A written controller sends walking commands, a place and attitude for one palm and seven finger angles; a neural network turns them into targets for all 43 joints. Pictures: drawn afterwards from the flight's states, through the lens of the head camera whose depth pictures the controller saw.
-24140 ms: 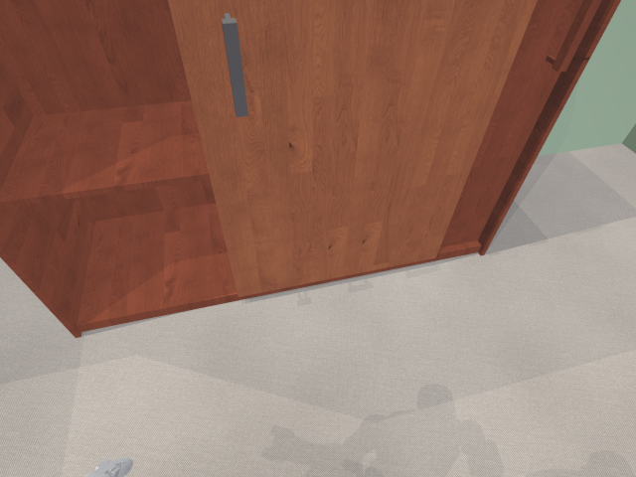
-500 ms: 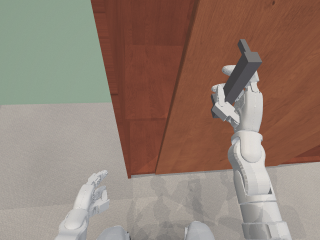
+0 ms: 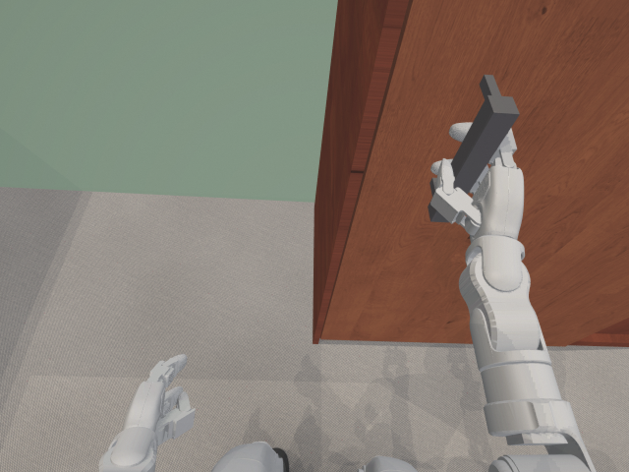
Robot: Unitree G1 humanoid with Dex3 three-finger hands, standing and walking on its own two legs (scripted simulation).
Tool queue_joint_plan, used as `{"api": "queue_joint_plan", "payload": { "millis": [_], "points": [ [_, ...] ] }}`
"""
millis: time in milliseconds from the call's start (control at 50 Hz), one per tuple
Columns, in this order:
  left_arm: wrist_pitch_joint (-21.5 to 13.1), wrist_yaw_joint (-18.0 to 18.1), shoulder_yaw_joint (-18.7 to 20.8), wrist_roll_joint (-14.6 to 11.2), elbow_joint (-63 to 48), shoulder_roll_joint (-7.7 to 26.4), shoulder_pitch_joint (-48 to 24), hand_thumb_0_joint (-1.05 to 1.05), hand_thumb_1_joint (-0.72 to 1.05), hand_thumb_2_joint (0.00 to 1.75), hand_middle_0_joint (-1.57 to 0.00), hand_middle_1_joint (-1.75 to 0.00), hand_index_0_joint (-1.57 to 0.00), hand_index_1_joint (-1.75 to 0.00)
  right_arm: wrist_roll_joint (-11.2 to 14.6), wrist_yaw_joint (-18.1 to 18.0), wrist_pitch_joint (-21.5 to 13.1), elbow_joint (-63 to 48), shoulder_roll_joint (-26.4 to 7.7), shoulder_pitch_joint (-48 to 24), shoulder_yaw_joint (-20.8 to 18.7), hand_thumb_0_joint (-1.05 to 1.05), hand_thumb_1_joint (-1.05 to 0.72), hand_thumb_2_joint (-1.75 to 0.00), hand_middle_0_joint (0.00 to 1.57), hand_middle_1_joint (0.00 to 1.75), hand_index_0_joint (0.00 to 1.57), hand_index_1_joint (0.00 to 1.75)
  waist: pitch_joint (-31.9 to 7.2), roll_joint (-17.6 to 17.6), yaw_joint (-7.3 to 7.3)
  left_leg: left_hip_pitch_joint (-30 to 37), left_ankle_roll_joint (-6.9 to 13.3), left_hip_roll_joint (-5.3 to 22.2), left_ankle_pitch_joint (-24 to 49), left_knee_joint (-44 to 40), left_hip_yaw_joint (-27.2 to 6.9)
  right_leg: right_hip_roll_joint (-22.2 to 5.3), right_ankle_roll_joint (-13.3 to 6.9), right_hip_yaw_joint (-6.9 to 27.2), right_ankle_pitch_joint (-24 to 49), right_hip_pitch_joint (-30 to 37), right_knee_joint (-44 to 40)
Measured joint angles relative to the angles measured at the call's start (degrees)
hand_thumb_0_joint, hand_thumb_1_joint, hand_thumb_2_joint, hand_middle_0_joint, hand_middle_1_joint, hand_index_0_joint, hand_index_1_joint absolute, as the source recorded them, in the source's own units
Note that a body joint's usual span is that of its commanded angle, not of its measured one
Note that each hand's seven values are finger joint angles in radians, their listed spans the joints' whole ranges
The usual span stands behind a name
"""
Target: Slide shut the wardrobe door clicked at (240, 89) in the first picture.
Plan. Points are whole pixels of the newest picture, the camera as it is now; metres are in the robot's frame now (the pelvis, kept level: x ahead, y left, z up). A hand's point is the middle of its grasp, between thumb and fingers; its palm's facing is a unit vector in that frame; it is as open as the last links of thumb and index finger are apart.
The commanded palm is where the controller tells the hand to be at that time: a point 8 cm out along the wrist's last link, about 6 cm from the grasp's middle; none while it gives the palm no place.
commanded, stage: step sideways, sliding the door along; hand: right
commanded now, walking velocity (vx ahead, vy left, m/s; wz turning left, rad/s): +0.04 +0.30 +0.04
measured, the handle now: (461, 155) +0.46 -0.14 +0.14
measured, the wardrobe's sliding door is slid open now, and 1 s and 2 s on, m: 0.00 0.00 0.00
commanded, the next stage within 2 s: stop walking and hold the door there in 0.14 s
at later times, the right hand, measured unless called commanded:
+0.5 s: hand (440, 185) +0.41 -0.11 +0.13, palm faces +0.39 +0.91 -0.18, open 6.4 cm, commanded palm +0.37 -0.14 +0.12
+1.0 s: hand (442, 188) +0.41 -0.11 +0.13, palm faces +0.32 +0.93 -0.20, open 6.3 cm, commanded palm +0.37 -0.14 +0.12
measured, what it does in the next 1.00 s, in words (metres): steps on the spot: right foot, then left foot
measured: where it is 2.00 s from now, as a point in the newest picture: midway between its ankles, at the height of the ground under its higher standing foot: outside the picture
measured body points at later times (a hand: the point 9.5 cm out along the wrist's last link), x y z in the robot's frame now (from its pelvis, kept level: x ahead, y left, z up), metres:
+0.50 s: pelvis +0.01 +0.12 +0.01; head +0.06 +0.16 +0.45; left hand +0.15 +0.39 -0.11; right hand +0.39 -0.16 +0.14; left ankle -0.01 +0.22 -0.73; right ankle +0.03 +0.00 -0.71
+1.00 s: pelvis +0.01 +0.10 +0.01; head +0.01 +0.11 +0.46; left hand +0.09 +0.36 -0.11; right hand +0.39 -0.16 +0.14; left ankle -0.01 +0.22 -0.73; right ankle +0.04 +0.02 -0.73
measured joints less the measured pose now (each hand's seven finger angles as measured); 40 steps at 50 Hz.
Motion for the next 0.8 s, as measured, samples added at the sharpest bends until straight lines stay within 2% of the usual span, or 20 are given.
{"api": "queue_joint_plan", "payload": {
  "millis": [40,80,100,160,200,260,280,300,320,340,380,400,440,500,540,580,700,800],
  "points": [
    [0.0,0.2,0.3,0.0,-0.5,0.4,1.1,0.01,0.9,0.9,-0.2,-0.3,-0.19,-0.3,0.4,-0.1,0.7,1.3,-0.8,-1.7,0.2,0.03,-0.76,-0.8,0.31,1.4,0.15,1.37,-0.8,0.0,-0.24,-1.4,-0.1,-1.1,0.3,0.9,0.9,-0.6,-1.1,-2.0,9.8,2.9,-7.7],
    [0.4,-0.5,1.1,0.0,-0.8,-0.2,1.9,0.01,0.9,0.9,-0.19,-0.3,-0.19,-0.3,0.8,0.5,1.0,3.9,-1.9,-4.5,0.4,0.03,-0.76,-0.8,0.3,1.4,0.15,1.37,-0.1,1.7,-1.71,-3.4,-2.9,-1.1,-3.5,7.0,-1.0,-0.9,0.5,-2.3,8.4,3.1,-7.6],
    [0.5,-0.9,1.2,0.1,-1.1,-0.3,2.5,0.01,0.9,0.9,-0.19,-0.3,-0.19,-0.3,0.9,0.7,1.2,5.2,-2.1,-5.7,0.4,0.03,-0.76,-0.8,0.3,1.4,0.15,1.36,0.3,1.8,-2.46,-4.5,-3.7,-1.2,-6.1,11.3,-1.9,-1.5,1.3,-2.1,7.7,3.1,-7.4],
    [0.6,-2.4,0.6,0.2,-1.2,-0.2,3.6,0.01,0.9,0.9,-0.19,-0.3,-0.19,-0.3,1.7,1.1,1.6,7.8,-2.5,-8.1,-0.3,0.03,-0.76,-0.81,0.3,1.4,0.15,1.35,1.1,0.2,-4.22,-5.3,-4.5,-0.3,-8.8,18.3,-3.1,-4.3,3.2,-0.9,7.3,3.2,-7.3],
    [1.0,-3.0,-0.1,0.0,-1.2,-0.4,4.0,0.01,0.9,0.9,-0.19,-0.3,-0.19,-0.3,2.5,1.2,1.7,8.7,-3.4,-8.8,-1.0,0.03,-0.75,-0.81,0.31,1.39,0.15,1.34,1.3,-0.9,-5.25,-3.5,-4.7,1.1,-8.9,16.0,-3.3,-6.5,4.5,-0.2,7.2,3.0,-6.7],
    [1.4,-3.5,-1.1,-0.5,-1.4,-1.1,4.5,0.01,0.9,0.9,-0.2,-0.3,-0.2,-0.3,3.4,1.0,1.7,9.4,-5.2,-9.3,-2.8,0.02,-0.73,-0.82,0.34,1.37,0.15,1.35,1.1,-1.7,-6.37,1.8,-4.9,2.9,-4.3,6.4,-3.0,-9.6,6.6,1.0,5.9,2.0,-4.3],
    [1.7,-3.5,-1.7,-0.6,-0.8,-1.3,3.8,0.01,0.9,0.9,-0.2,-0.3,-0.2,-0.3,2.6,2.2,0.3,10.2,-6.3,-8.8,-4.8,0.02,-0.72,-0.83,0.36,1.37,0.15,1.36,0.9,-2.0,-6.03,3.3,-5.3,2.3,-5.4,3.8,-2.5,-10.6,6.9,1.5,5.3,1.4,-2.9],
    [2.2,-3.4,-2.0,-0.5,-0.2,-1.1,2.6,0.01,0.9,0.9,-0.2,-0.3,-0.2,-0.3,1.5,3.1,-1.3,11.2,-7.8,-7.9,-6.8,0.0,-0.69,-0.82,0.37,1.36,0.15,1.36,1.2,-3.2,-4.65,3.9,-5.3,1.1,-6.4,3.3,-1.6,-11.9,5.4,2.4,5.4,0.2,-0.8],
    [2.7,-3.1,-2.0,-0.7,0.3,-0.9,1.8,0.01,0.9,0.9,-0.2,-0.3,-0.2,-0.3,0.8,3.5,-2.2,12.1,-9.2,-7.0,-8.3,-0.02,-0.68,-0.82,0.39,1.36,0.16,1.37,1.2,-3.7,-3.17,4.0,-5.0,0.7,-6.7,3.3,-1.0,-11.5,3.6,3.6,4.6,-1.7,3.3],
    [2.9,-2.7,-1.8,-0.7,0.8,-0.6,1.4,0.01,0.9,0.9,-0.2,-0.3,-0.2,-0.3,1.0,3.9,-2.7,13.1,-10.0,-6.2,-9.5,-0.02,-0.67,-0.82,0.39,1.35,0.18,1.37,0.9,-3.5,-2.07,3.8,-4.6,1.0,-6.7,3.3,-0.8,-9.5,2.2,4.6,0.8,-3.9,9.0],
    [2.3,-1.5,-1.5,-0.6,1.9,0.5,1.3,0.01,0.9,0.9,-0.2,-0.3,-0.2,-0.3,1.3,4.2,-3.2,14.9,-10.3,-4.8,-11.9,-0.03,-0.66,-0.82,0.4,1.31,0.21,1.37,-0.3,-2.5,-0.91,4.0,-3.9,2.1,-6.0,2.2,-1.2,-4.4,0.6,4.6,-4.7,-6.7,17.0],
    [1.9,-0.9,-1.6,-0.4,2.4,1.3,1.5,0.01,0.9,0.9,-0.2,-0.3,-0.2,-0.3,1.3,4.3,-3.4,15.9,-10.2,-4.0,-13.1,-0.03,-0.66,-0.82,0.4,1.29,0.22,1.37,-1.0,-2.1,-0.63,4.3,-3.7,2.5,-5.4,1.0,-1.7,-2.3,0.0,3.7,-5.7,-6.8,16.8],
    [0.9,0.2,-1.5,-0.1,2.8,2.9,2.3,0.01,0.9,0.9,-0.2,-0.3,-0.2,-0.3,1.0,3.9,-3.7,17.4,-9.9,-2.3,-15.0,-0.03,-0.65,-0.82,0.4,1.26,0.25,1.37,-2.6,-1.7,-0.29,5.2,-3.6,2.8,-4.1,-1.6,-2.7,0.9,-0.7,1.3,-4.3,-5.4,10.3],
    [0.1,1.2,-0.7,-0.2,2.6,4.9,3.6,0.01,0.9,0.9,-0.2,-0.3,-0.2,-0.3,0.4,3.3,-3.7,18.5,-10.1,-0.2,-16.4,-0.03,-0.64,-0.83,0.4,1.24,0.28,1.37,-4.4,-1.5,0.16,6.9,-3.7,2.1,-3.0,-4.4,-3.4,3.7,-1.3,-1.7,3.9,-1.4,-3.7],
    [0.0,1.5,0.3,-0.6,2.0,6.2,4.7,0.01,0.9,0.9,-0.2,-0.3,-0.2,-0.3,0.2,2.9,-3.0,17.9,-10.5,0.9,-16.1,-0.03,-0.63,-0.83,0.41,1.25,0.28,1.37,-5.3,-2.0,0.22,7.5,-3.7,0.8,-3.4,-4.1,-3.5,3.7,-2.2,-3.3,14.0,1.5,-10.8],
    [0.4,1.4,1.1,-1.2,1.9,6.5,4.9,0.01,0.9,0.9,-0.2,-0.3,-0.2,-0.3,0.0,2.6,-2.6,17.7,-11.6,1.8,-15.5,-0.03,-0.64,-0.83,0.41,1.26,0.27,1.37,-5.9,-1.1,0.15,7.7,-3.7,0.3,-4.2,-3.0,-4.1,3.3,-3.3,-4.0,12.9,2.9,-11.6],
    [1.2,2.0,0.9,-1.2,0.4,6.8,5.4,0.01,0.9,0.9,-0.19,-0.3,-0.19,-0.3,0.0,2.4,-2.7,18.5,-13.4,4.2,-15.8,-0.04,-0.66,-0.79,0.39,1.26,0.26,1.38,-8.5,-0.5,1.69,8.0,-3.7,-0.7,-2.6,-5.5,-5.3,2.3,-3.2,-5.1,10.3,2.7,-11.5],
    [1.5,2.7,0.0,-0.9,0.6,5.4,7.3,0.01,0.9,0.9,-0.19,-0.3,-0.19,-0.3,-0.3,2.1,-2.9,19.5,-13.6,4.6,-15.0,-0.04,-0.67,-0.77,0.39,1.26,0.26,1.38,-10.4,-0.4,1.98,7.9,-4.1,-0.9,-1.1,-7.4,-6.0,2.1,-3.6,-5.8,10.9,2.5,-12.5]
  ]
}}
